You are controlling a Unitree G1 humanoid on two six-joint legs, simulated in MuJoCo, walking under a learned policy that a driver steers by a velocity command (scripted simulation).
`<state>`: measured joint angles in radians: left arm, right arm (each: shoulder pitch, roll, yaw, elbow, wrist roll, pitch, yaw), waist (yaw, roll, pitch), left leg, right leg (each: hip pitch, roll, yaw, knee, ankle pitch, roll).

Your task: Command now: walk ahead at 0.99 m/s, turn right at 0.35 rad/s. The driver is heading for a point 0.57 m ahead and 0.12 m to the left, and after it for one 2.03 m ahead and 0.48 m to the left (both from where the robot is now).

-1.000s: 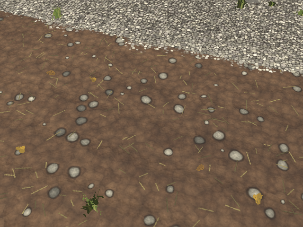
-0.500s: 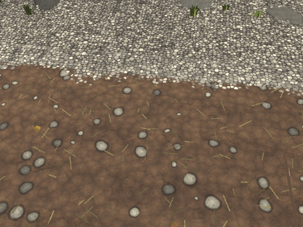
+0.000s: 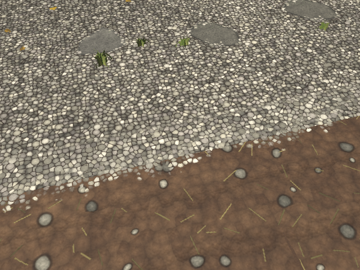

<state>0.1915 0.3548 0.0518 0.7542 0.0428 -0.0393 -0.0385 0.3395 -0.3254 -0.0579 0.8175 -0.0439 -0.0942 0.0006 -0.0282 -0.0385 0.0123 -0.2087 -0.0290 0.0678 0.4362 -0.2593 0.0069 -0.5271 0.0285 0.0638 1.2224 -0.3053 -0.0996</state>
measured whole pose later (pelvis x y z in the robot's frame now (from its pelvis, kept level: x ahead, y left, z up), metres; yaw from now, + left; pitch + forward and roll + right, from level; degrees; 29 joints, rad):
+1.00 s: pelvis +0.76 -0.02 +0.00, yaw +33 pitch +2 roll -1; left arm 0.01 0.29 0.03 0.63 0.01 -0.03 0.03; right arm 0.18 -0.32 -0.08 0.61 0.02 0.04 -0.05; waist -0.04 -0.02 0.05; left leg -0.33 -0.22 -0.24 0.51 -0.17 0.10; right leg -0.63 0.00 0.19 0.82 -0.18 0.11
